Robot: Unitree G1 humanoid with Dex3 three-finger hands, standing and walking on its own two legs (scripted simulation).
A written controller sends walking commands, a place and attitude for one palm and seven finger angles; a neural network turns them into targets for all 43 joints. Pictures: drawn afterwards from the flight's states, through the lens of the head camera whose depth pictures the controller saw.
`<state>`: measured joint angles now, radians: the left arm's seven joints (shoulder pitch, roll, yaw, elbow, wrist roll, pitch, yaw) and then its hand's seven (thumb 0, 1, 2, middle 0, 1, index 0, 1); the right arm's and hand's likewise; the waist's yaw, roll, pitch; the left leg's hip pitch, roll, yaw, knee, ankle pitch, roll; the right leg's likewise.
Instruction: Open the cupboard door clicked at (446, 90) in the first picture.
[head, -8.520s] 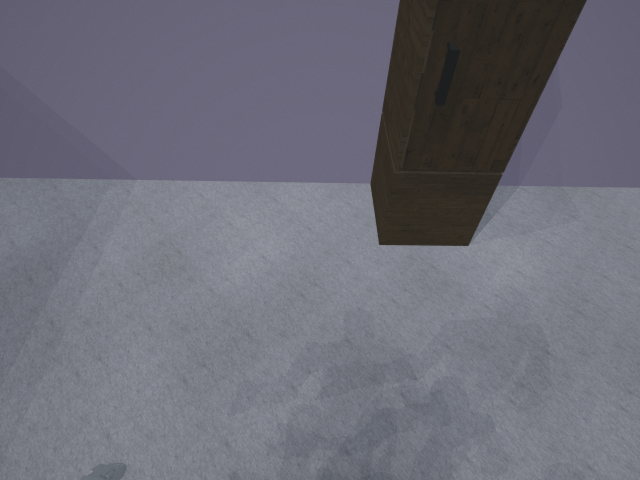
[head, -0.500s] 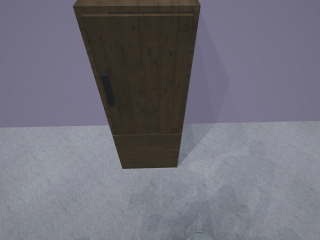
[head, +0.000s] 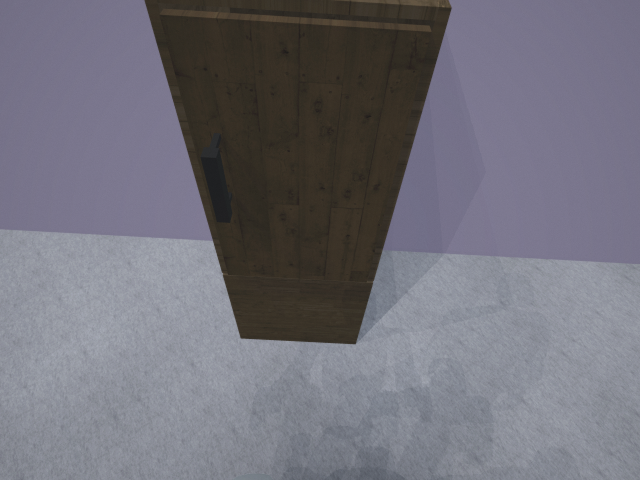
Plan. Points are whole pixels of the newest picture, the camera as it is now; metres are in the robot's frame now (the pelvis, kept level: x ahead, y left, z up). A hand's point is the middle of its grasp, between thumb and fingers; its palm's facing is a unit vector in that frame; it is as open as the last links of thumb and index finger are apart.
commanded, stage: come to a stop and stand still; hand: left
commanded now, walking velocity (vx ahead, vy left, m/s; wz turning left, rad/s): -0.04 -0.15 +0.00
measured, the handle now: (220, 179) +0.55 +0.21 +0.01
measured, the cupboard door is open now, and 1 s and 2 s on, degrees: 0 0 0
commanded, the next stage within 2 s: look again from close up in 1.40 s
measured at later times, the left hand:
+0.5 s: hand out of the picture -0.01 +0.16 -0.15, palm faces -0.01 -0.97 -0.22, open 7.4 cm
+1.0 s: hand out of the picture -0.03 +0.08 -0.16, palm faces +0.03 -0.99 -0.14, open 7.4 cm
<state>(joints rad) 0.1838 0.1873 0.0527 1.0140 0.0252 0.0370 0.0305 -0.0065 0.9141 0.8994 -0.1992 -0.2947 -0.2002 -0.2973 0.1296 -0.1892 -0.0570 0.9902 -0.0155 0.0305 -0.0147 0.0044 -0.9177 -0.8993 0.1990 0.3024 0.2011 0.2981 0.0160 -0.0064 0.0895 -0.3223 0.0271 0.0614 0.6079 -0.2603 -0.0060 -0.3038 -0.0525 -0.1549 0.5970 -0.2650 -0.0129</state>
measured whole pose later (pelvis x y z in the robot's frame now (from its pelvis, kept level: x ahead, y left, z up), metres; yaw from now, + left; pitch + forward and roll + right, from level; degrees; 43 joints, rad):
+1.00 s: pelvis +0.00 -0.06 +0.01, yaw -1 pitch -1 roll +0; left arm 0.33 0.08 0.00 1.14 0.00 0.00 0.03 0.00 0.91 0.90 -0.20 -0.29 -0.20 -0.30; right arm 0.33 -0.09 -0.01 1.19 -0.01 0.01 -0.03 0.01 -0.91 -0.90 0.20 0.30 0.20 0.30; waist -0.02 0.00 0.05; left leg -0.26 0.08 0.04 0.45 -0.18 -0.05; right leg -0.06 0.03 -0.07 0.43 -0.36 -0.05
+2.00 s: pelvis -0.01 -0.01 +0.00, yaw -2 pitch -1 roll +0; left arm 0.29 0.19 0.00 1.00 0.02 0.01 0.03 0.00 0.90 0.90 -0.20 -0.29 -0.20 -0.30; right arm 0.29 -0.16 0.00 1.05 -0.02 0.01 -0.01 0.01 -0.92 -0.90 0.20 0.30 0.20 0.30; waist -0.01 -0.01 0.02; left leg -0.33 0.00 0.06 0.56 -0.22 0.04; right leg -0.14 -0.03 -0.02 0.54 -0.39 0.01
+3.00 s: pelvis -0.05 -0.03 -0.07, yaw -2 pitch +14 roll -3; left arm 0.30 0.30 0.33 0.09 -0.35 -0.34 -0.33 0.00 0.07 0.55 -0.26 -0.83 -0.26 -0.83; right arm 0.28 -0.22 -0.01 0.63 0.02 -0.20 -0.07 0.02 -0.90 -0.90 0.21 0.30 0.21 0.30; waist -0.01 0.04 -0.14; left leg -0.96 0.07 -0.02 1.09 -0.37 0.00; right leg -0.74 0.03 -0.07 1.09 -0.58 -0.02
